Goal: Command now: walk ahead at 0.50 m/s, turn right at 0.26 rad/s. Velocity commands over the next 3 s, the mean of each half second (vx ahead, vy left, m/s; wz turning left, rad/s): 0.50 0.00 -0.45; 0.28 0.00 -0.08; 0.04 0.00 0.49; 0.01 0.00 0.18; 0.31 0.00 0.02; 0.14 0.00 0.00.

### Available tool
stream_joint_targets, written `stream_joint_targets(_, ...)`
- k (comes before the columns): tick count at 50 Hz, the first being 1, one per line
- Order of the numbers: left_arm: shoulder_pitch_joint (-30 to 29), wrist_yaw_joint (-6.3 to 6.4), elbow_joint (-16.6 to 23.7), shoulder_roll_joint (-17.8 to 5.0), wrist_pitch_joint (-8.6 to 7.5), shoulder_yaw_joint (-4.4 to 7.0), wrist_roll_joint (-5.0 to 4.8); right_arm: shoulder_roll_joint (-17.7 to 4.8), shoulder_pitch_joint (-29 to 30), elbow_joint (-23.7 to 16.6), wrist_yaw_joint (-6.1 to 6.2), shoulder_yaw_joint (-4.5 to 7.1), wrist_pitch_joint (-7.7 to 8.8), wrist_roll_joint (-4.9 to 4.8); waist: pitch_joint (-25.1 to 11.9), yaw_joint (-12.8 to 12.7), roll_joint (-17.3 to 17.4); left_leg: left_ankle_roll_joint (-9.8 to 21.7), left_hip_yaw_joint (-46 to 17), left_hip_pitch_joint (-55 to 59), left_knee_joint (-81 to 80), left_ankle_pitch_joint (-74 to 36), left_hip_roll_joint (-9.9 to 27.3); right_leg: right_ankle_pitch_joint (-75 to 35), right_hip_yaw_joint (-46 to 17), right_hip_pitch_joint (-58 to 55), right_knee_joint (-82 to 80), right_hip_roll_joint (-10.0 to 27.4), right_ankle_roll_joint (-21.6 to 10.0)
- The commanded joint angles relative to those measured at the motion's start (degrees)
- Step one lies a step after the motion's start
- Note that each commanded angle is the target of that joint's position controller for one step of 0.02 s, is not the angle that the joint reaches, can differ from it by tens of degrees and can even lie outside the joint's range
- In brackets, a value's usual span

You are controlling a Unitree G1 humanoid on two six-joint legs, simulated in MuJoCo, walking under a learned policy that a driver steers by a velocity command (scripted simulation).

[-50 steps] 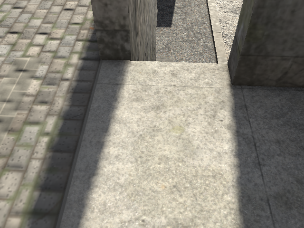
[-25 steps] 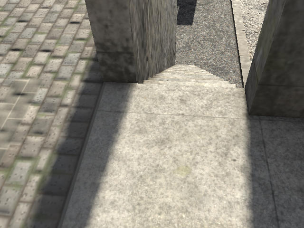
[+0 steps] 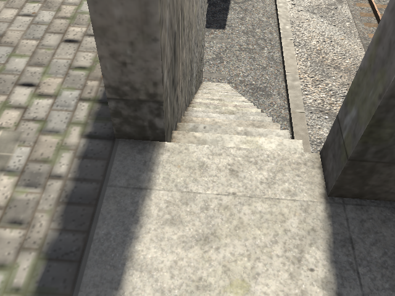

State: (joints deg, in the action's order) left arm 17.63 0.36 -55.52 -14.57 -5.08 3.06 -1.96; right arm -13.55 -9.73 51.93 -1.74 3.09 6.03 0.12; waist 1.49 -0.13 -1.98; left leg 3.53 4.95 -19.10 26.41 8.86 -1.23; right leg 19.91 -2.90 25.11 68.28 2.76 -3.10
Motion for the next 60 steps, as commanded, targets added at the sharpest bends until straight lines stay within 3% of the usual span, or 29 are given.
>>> stream_joint_targets(1, 3.48, 0.54, 2.17, -2.55, 1.10, 1.40, -0.04, -3.99, -1.25, -0.92, -0.01, 0.79, 1.23, 0.78, -2.73, -0.70, 7.54, 7.43, -13.21, 7.26, -17.89, -3.31, 14.99, -5.83, -3.22, 7.68, -0.29, 5.44, -0.46)
stream_joint_targets(5, -1.46, 0.67, 4.37, -2.75, 2.07, 2.06, 0.40, -6.48, -3.94, 0.99, 1.32, 1.52, 1.43, 1.13, 0.23, -0.50, 5.24, 7.40, -6.15, 9.05, -19.63, -11.15, 15.00, -15.14, -5.32, 15.36, -7.03, 4.88, 0.54)
stream_joint_targets(10, -9.49, -0.84, 7.34, -1.53, 1.51, 1.68, 0.88, -7.48, -5.68, 1.59, 2.70, 1.45, 0.90, 0.78, 1.87, 1.64, 4.57, 5.27, 0.95, 12.89, -20.43, -13.70, 14.19, -26.47, -1.25, 15.89, -22.01, 3.56, 0.83)
stream_joint_targets(16, -18.85, -2.72, 13.70, -1.37, 1.61, 0.90, 0.91, -9.71, -9.48, 2.87, 3.44, 2.11, -1.32, -0.05, 4.57, 4.43, 4.22, 4.52, 5.09, 25.15, -15.53, -23.19, 17.53, -18.69, 4.61, 18.49, -30.74, 2.66, -0.67)
stream_joint_targets(19, -15.13, -3.49, 15.41, -3.70, 1.99, 1.98, 0.62, -12.00, -7.58, 1.94, 4.01, 2.82, -2.42, -0.61, 0.60, 0.70, 7.46, 3.03, 7.40, 26.95, -4.84, -49.39, 18.00, -9.83, 9.87, 8.48, -31.21, -2.01, -3.62)
stream_joint_targets(20, -9.50, -3.52, 14.59, -5.63, 2.14, 3.02, 0.31, -12.64, -6.61, 1.42, 4.20, 3.04, -2.92, -0.65, -2.54, -2.51, 8.26, 2.38, 7.97, 26.11, 3.45, -55.96, 17.50, -7.79, 11.10, 1.44, -31.98, -4.34, -5.15)
stream_joint_targets(21, -0.09, -3.02, 12.42, -8.90, 2.15, 4.83, 0.15, -12.53, -5.12, 0.69, 4.22, 2.89, -3.17, -0.93, -7.32, -7.54, 7.00, 0.65, 8.99, 21.11, 15.99, -52.59, 15.09, -11.43, 10.40, -12.00, -37.39, -6.42, -7.45)
stream_joint_targets(22, 8.45, -1.56, 10.70, -14.43, 2.71, 6.77, 0.48, -10.58, -5.44, -0.89, 3.91, 1.99, -2.39, -0.02, -12.88, -10.32, -0.83, -1.62, 8.64, 5.15, 34.40, -30.23, 11.83, -8.99, -4.50, -30.20, -39.26, 2.11, -11.19)
stream_joint_targets(23, 4.84, -1.40, 12.22, -18.64, 2.11, 6.95, 0.80, -1.93, -8.61, -4.48, 2.71, -0.63, 0.16, 0.39, -17.45, -3.01, -15.25, -4.66, 0.82, -21.28, 54.55, 21.72, -2.26, -2.99, -40.24, -47.47, -48.08, 16.52, -23.35)
stream_joint_targets(24, 6.56, -1.31, 12.37, -13.05, 1.69, 5.23, 1.51, -7.55, -2.29, -5.31, 1.51, 0.38, 3.22, -1.92, -20.10, -7.11, -8.58, -2.81, -10.88, -28.38, 58.01, 22.61, 0.13, -1.78, -43.53, -49.20, -53.23, 16.83, -22.17)
stream_joint_targets(25, 4.81, -1.18, 12.50, -9.85, 1.21, 4.41, 1.84, -9.33, 2.16, -6.80, 1.05, 0.76, 4.32, -3.69, -13.69, -6.99, -5.54, -1.15, -10.64, -30.28, 54.82, 17.70, 3.11, -7.74, -33.34, -43.75, -52.50, 14.58, -18.95)
stream_joint_targets(26, 0.46, -1.46, 13.22, -8.39, 0.84, 3.89, 1.55, -8.69, 1.54, -6.29, 1.33, 0.64, 4.33, -2.83, -8.87, -3.34, 2.06, -1.21, -10.20, -26.40, 48.13, 13.53, 5.88, -15.42, -25.51, -33.88, -52.30, 11.96, -16.46)
stream_joint_targets(27, -3.35, -1.43, 14.18, -7.00, 0.78, 3.27, 1.26, -9.42, 1.01, -5.52, 1.81, 1.28, 3.52, -1.33, -6.73, -1.31, 3.32, -2.07, -9.63, -21.67, 42.41, 12.01, 7.63, -20.65, -20.14, -26.33, -52.69, 9.83, -14.52)
stream_joint_targets(32, -4.90, 0.46, 14.65, -10.58, 0.77, 3.39, 1.34, -6.16, 3.39, -7.79, 1.42, 0.53, 0.02, 1.23, -3.08, 1.59, 0.74, -6.94, -5.86, -13.75, 26.39, 3.05, 6.64, -42.42, -9.35, -11.47, -55.06, 6.56, -13.86)
stream_joint_targets(35, -1.55, 1.63, 12.61, -8.29, 1.49, 2.15, 1.33, -4.33, 8.21, -8.35, 0.73, -0.56, 0.50, 0.61, -3.79, -1.44, -1.39, -6.24, -3.45, -9.66, 12.76, -12.02, 4.42, -40.94, -2.12, -11.10, -54.32, 2.23, -9.41)
stream_joint_targets(37, 0.56, 1.68, 11.22, -8.58, 1.59, 1.80, 2.04, -4.81, 10.55, -9.02, 0.41, -0.69, 0.73, 0.17, -4.69, -2.99, -2.80, -5.16, -3.63, -7.83, 7.76, -18.89, 3.20, -37.91, -2.05, -13.42, -54.10, 3.26, -8.07)
stream_joint_targets(40, -0.72, 1.03, 9.65, -8.01, 1.59, 1.17, 3.09, -6.67, 10.57, -9.08, -0.28, -0.37, 0.64, 0.30, -4.45, -2.54, -3.32, -2.84, -5.31, -7.80, 5.12, -16.24, 2.83, -36.92, -2.75, -17.98, -50.96, 5.90, -6.98)
stream_joint_targets(42, -2.38, 1.62, 8.61, -8.07, 1.84, 1.03, 3.25, -8.83, 8.71, -8.47, -0.77, 0.32, 0.84, 0.68, -4.53, -1.31, -3.53, -1.16, -5.82, -8.32, 2.86, -12.26, 2.32, -38.32, -3.19, -21.56, -45.48, 7.26, -6.32)
stream_joint_targets(44, -3.71, 2.69, 8.88, -9.25, 2.56, 1.26, 3.31, -11.01, 3.08, -7.20, -1.42, 1.48, 0.94, 1.39, -6.89, 1.75, -0.63, 0.08, -3.96, 0.01, -2.18, -18.49, 0.27, -38.67, -0.95, -20.24, -32.61, 3.39, -3.13)
stream_joint_targets(45, -1.02, 2.94, 9.81, -8.15, 2.16, 1.02, 4.15, -14.76, -3.63, -6.76, -1.48, 2.51, 0.59, 2.04, -12.74, 2.11, 4.75, 3.73, -13.86, 12.62, 0.86, -44.30, 7.85, -24.33, 2.22, -12.15, -18.48, -2.02, 0.71)
stream_joint_targets(46, 5.53, 2.36, 9.34, -3.55, 2.10, -0.72, 4.67, -15.89, -6.25, -6.84, -1.43, 2.54, -0.55, 2.25, -20.04, 0.53, 16.63, 15.88, -30.60, 30.58, 2.48, -59.77, 19.88, 16.62, 2.71, 5.76, 4.97, -9.37, 5.06)
stream_joint_targets(47, 7.81, 1.09, 9.09, -5.78, 2.22, -0.76, 3.86, -13.42, -7.23, -7.80, -1.42, 2.28, -1.32, 1.13, -26.80, 1.57, 11.14, 19.93, -41.35, 32.52, -1.87, -39.69, 23.30, 18.91, -3.99, 10.58, 13.98, -8.17, 5.23)
stream_joint_targets(48, 2.27, 0.83, 10.09, -7.56, 2.79, -0.26, 2.60, -13.00, -2.77, -9.66, -0.78, 2.44, -2.43, 0.41, -21.05, 2.21, 7.60, 18.22, -39.07, 27.02, -3.79, -22.90, 20.84, 14.90, -4.83, 15.00, 16.94, -5.76, 5.48)
stream_joint_targets(50, -4.77, 2.29, 11.85, -8.89, 4.80, 0.25, 2.92, -10.13, 2.02, -11.84, 0.88, 1.41, -4.61, 0.33, -10.57, 1.57, 1.74, 13.34, -33.87, 9.83, -8.89, -3.28, 16.26, 7.69, -4.25, 14.80, 11.00, -3.19, 5.42)
stream_joint_targets(51, -4.62, 2.73, 11.99, -9.63, 5.34, 0.88, 3.80, -11.31, 2.58, -12.57, 1.36, 1.86, -5.37, 0.82, -8.43, 0.34, 3.69, 12.11, -31.70, 3.57, -10.64, 0.43, 13.71, 5.86, -3.93, 11.06, 6.34, -2.87, 5.17)
stream_joint_targets(53, -1.86, 3.13, 11.14, -7.56, 5.49, 0.75, 4.19, -10.87, 3.40, -13.45, 1.95, 2.11, -6.01, 1.18, -6.99, -1.78, 8.09, 9.88, -27.37, -2.75, -11.54, 1.87, 9.02, 4.51, -2.47, 5.08, -4.16, -3.79, 5.18)
stream_joint_targets(55, -2.69, 3.64, 11.14, -6.02, 4.88, 1.00, 2.92, -11.15, 1.02, -13.63, 2.98, 2.62, -6.39, 0.95, -8.15, -1.25, 8.49, 9.64, -26.85, -0.96, -10.54, -1.28, 8.31, 3.73, -1.47, 4.76, -11.10, -5.11, 6.53)
stream_joint_targets(57, -3.36, 2.85, 11.32, -5.08, 4.35, 0.72, 2.33, -11.53, -1.09, -14.12, 3.94, 3.07, -6.91, 0.59, -9.48, -0.66, 9.63, 9.66, -28.53, 0.49, -10.53, 2.26, 8.57, 2.10, -2.18, 3.36, -15.96, -5.23, 7.19)
stream_joint_targets(60, -5.40, 1.77, 11.56, -5.54, 4.19, 0.64, 2.56, -12.02, 0.03, -16.25, 4.79, 3.57, -7.89, 0.57, -10.30, -0.44, 10.43, 8.73, -31.41, 1.20, -11.27, 7.14, 8.55, 0.87, -2.34, 0.82, -21.74, -6.16, 7.38)
